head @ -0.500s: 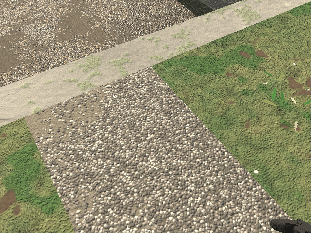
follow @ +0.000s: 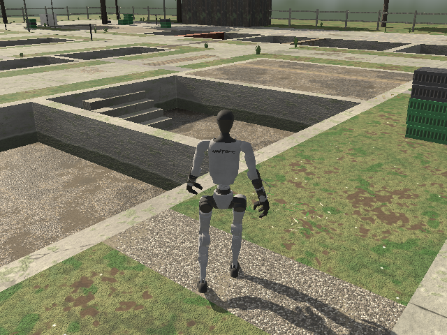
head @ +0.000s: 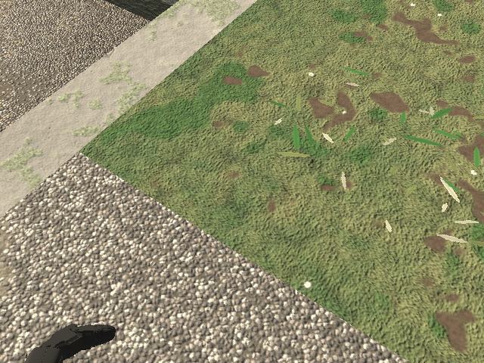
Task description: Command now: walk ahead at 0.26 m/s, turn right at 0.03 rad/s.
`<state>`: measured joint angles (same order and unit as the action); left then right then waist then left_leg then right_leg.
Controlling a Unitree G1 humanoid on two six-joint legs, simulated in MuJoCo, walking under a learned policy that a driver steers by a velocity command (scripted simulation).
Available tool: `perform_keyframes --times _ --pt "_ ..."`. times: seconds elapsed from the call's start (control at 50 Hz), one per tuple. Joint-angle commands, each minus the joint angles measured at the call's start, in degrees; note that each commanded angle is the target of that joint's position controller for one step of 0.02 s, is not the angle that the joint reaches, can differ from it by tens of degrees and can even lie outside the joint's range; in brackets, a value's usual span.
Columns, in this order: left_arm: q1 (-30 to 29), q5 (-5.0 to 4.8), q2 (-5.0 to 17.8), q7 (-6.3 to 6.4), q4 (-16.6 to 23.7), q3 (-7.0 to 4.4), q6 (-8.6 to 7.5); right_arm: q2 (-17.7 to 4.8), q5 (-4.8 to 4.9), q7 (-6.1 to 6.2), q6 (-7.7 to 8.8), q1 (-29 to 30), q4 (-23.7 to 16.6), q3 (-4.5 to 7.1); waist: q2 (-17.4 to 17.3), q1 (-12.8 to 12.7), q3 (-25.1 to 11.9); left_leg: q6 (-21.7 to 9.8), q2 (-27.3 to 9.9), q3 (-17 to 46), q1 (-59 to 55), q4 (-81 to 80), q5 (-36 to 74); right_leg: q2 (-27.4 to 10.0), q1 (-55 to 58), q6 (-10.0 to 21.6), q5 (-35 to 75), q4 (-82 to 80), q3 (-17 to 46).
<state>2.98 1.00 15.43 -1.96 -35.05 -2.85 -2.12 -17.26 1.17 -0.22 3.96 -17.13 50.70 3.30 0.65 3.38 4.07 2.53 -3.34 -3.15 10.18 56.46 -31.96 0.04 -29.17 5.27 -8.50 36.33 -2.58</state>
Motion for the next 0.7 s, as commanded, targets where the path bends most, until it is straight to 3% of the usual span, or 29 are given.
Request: perform_keyframes --times 0.02,0.04,0.06,0.12,0.18,0.26,0.32,0.4,0.46,0.48,0.5,0.52,0.54,0.56,0.58,0.6,0.64,0.7 --pt "14.8 -0.17 9.5 0.48 -0.7 -2.88 -0.89 -7.7 2.03 -0.34 1.23 1.3 -4.6 0.81 3.8 -8.4 -19.7 -0.9 -0.4 9.6 27.4 18.8 -2.2 -20.8 39.6 13.6 45.7 -9.8 20.2" --pt "11.5 -0.69 7.3 0.55 -1.3 -2.28 -1.18 -6.7 0.92 0.30 0.64 2.4 -3.8 0.81 1.3 -6.3 -14.6 -0.6 -2.3 8.5 26.8 14.6 1.3 -18.1 32.4 11.0 39.6 -12.2 16.5" --pt "8.8 -0.59 5.9 0.53 -1.5 -1.82 -1.42 -6.6 0.38 0.70 -0.50 1.3 -3.2 1.13 2.3 -4.0 -12.2 -0.2 -3.3 8.2 22.7 12.4 4.1 -16.7 25.9 10.0 37.8 -14.9 13.3" --pt "4.3 0.96 4.7 0.64 -2.6 -1.58 -2.74 -3.8 0.05 1.70 -3.35 -3.5 -1.4 1.18 3.0 -0.2 -11.0 1.3 -2.4 7.5 13.9 8.5 10.8 -15.5 15.6 9.8 37.4 -20.1 6.0" --pt "3.1 0.72 6.5 2.15 -4.1 -2.25 -2.53 -3.7 -0.57 2.25 -4.30 0.3 -3.8 1.51 4.4 -0.6 -9.1 1.8 -2.7 7.0 17.2 2.6 16.2 -15.6 16.4 9.3 32.8 -22.2 1.8" --pt "3.6 0.38 7.2 3.85 -5.8 -2.58 -0.70 -3.2 -0.44 1.34 -5.07 5.4 -6.5 1.55 4.4 -2.7 -7.3 1.5 -3.5 5.4 18.8 -4.7 20.4 -16.0 19.0 8.7 19.3 -24.0 -0.9" --pt "4.3 -0.02 8.4 4.06 -6.8 -3.03 0.57 -3.4 -0.53 0.62 -5.67 8.4 -8.7 1.76 4.0 -4.1 -6.0 0.9 -3.3 3.8 19.7 -8.7 18.2 -17.7 21.8 8.8 14.8 -23.4 -1.0" --pt "4.8 -0.97 9.9 3.91 -7.5 -3.72 2.12 -3.4 -0.36 -0.60 -6.25 10.4 -11.2 2.14 4.9 -4.7 -6.2 -0.7 -1.7 0.9 18.9 -13.7 12.4 -19.9 26.3 7.7 18.8 -18.6 -1.2" --pt "3.9 -2.46 10.5 4.12 -7.9 -4.08 2.74 -3.2 -0.12 -1.47 -6.24 8.1 -11.6 2.50 5.1 -2.6 -7.5 -3.5 1.0 -2.0 11.9 -25.5 18.2 -18.9 27.1 3.7 22.5 -11.0 -3.6" --pt "6.2 -2.62 9.7 4.03 -9.1 -4.02 2.73 -4.9 -0.40 -1.15 -6.05 5.8 -11.2 3.19 3.2 -1.8 -8.6 -5.4 2.0 -0.7 5.7 -32.0 27.5 -16.3 25.0 0.3 20.3 -5.5 -5.8" --pt "6.8 -1.07 7.9 3.78 -8.6 -3.59 2.30 -10.9 -0.65 -0.04 -5.84 2.2 -11.0 5.05 -6.1 -1.5 -11.2 -9.1 -4.3 9.7 -5.4 -33.5 49.6 -11.1 15.2 -4.4 10.5 7.3 -9.5" --pt "3.8 1.17 4.7 3.37 -5.0 -2.36 1.74 -17.3 -1.76 0.75 -5.64 1.2 -11.6 6.21 -20.2 -2.2 -12.7 -21.4 -18.1 29.7 -16.3 -32.0 71.6 -1.0 -5.3 -9.9 -27.0 23.4 -9.0" --pt "-0.1 0.63 6.6 3.05 -5.0 -2.79 1.50 -13.1 -2.46 0.19 -4.65 -0.4 -12.1 5.05 -11.1 1.5 -18.0 -25.2 -19.3 30.3 -16.3 -32.9 68.5 -0.4 -8.2 -9.6 -32.5 32.2 2.7" --pt "-1.2 -1.18 7.4 2.88 -4.8 -3.11 1.63 -11.9 -2.21 -0.01 -3.72 2.1 -12.4 4.63 -8.2 0.4 -15.5 -22.7 -16.2 25.0 -14.5 -33.5 63.8 -1.4 -10.0 -8.6 -28.3 34.0 4.8" --pt "-0.4 -1.50 6.9 3.35 -5.6 -3.14 1.80 -10.6 -1.16 0.31 -3.29 5.4 -12.7 4.47 -5.7 -1.4 -13.1 -19.3 -12.9 21.6 -12.3 -33.5 57.7 -2.2 -11.0 -8.2 -23.7 32.0 5.5" --pt "-0.2 -0.93 7.8 3.89 -6.0 -3.45 2.02 -8.9 -0.10 0.69 -3.46 7.9 -13.2 3.91 -5.1 -2.4 -11.4 -17.4 -11.6 20.3 -10.0 -34.2 54.0 -2.7 -11.0 -8.3 -20.2 29.5 5.9" --pt "1.2 -0.68 7.6 4.21 -6.3 -3.62 2.26 -8.8 -0.44 1.38 -3.94 9.6 -14.0 3.64 -6.8 -4.1 -11.5 -16.8 -9.5 18.9 -5.2 -35.2 53.2 -1.4 -6.1 -8.9 -15.7 27.6 5.6" --pt "1.3 -1.08 6.0 4.35 -6.4 -3.14 2.18 -9.7 -0.56 1.95 -4.24 8.6 -14.2 4.01 -7.2 -3.7 -11.8 -16.5 -8.4 19.2 -5.1 -35.1 50.9 -0.1 -4.0 -9.8 -13.1 19.1 5.9"
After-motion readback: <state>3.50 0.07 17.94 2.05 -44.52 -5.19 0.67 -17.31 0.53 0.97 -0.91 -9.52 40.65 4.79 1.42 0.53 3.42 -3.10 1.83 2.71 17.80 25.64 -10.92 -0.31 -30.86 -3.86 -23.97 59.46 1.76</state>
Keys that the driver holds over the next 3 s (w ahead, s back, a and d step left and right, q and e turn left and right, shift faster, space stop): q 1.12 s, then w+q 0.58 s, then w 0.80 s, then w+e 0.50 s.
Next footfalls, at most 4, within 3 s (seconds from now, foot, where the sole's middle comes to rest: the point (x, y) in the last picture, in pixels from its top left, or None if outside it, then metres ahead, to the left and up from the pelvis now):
0.48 left None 0.14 0.15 -0.76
0.96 right None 0.24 -0.06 -0.76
1.40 left None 0.08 0.16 -0.76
1.84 right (125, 357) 0.45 0.32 -0.76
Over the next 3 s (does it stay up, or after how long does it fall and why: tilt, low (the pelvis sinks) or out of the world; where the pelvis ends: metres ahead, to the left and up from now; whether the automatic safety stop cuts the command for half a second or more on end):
stays up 0.57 0.78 0.01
